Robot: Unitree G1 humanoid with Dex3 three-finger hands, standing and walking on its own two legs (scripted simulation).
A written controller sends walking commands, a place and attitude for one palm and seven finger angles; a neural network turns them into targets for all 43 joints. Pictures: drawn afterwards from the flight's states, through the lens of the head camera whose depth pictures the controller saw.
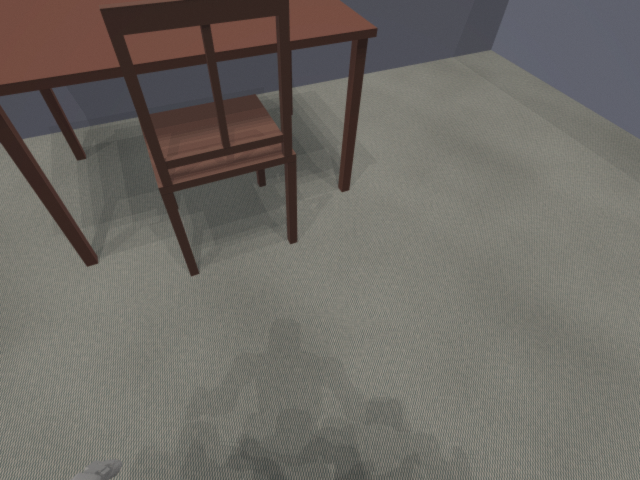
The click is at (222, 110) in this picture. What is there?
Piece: chair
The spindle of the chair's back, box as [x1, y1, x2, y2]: [200, 24, 229, 147]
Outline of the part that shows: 200,25 221,141 223,147 229,146 229,141 209,24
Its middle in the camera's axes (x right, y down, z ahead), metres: -0.28 -0.39 +1.03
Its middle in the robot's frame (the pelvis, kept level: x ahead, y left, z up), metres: +1.02 +0.33 -0.06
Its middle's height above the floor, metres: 0.71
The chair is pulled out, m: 0.00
